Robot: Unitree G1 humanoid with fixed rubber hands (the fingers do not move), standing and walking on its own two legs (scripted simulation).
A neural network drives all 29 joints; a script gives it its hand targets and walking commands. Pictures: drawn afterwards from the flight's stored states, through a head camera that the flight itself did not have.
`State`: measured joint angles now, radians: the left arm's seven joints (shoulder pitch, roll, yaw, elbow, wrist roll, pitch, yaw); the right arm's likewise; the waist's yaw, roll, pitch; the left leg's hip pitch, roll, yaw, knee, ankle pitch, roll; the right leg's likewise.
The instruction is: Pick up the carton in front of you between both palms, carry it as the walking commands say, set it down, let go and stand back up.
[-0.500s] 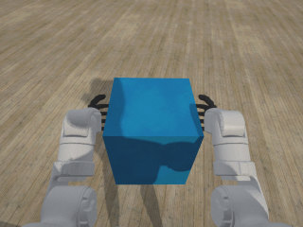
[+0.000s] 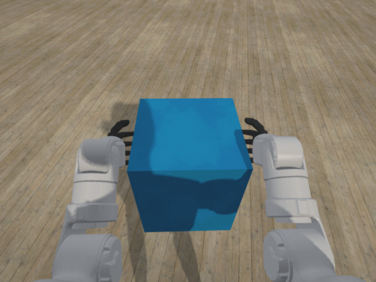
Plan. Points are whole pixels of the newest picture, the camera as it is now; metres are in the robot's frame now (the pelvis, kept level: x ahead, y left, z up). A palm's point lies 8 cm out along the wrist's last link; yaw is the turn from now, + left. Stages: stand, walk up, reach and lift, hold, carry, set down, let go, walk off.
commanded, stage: carry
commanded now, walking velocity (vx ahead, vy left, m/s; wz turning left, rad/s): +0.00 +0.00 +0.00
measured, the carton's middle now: (187, 167) +0.35 -0.01 +0.05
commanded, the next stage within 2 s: none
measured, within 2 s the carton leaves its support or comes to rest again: neither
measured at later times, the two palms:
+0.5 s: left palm (113, 151) +0.34 +0.14 +0.12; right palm (256, 147) +0.34 -0.16 +0.12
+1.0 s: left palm (116, 146) +0.35 +0.13 +0.13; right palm (257, 140) +0.36 -0.16 +0.13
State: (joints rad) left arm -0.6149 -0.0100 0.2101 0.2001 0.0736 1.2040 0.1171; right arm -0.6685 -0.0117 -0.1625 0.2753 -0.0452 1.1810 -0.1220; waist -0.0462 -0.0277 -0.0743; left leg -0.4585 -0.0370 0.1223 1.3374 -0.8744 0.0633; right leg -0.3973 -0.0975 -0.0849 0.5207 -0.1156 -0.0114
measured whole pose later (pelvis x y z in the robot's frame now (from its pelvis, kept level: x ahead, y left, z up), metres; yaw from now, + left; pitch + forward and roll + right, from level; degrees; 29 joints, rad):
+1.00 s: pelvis +0.02 -0.01 +0.00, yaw +1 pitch +0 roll +2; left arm -0.61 0.00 0.21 0.23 0.07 1.20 0.12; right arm -0.67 0.00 -0.17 0.30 -0.06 1.18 -0.12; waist -0.03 -0.01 -0.11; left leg -0.44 0.00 0.10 1.36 -0.91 0.04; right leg -0.40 -0.07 -0.11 0.60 -0.21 -0.03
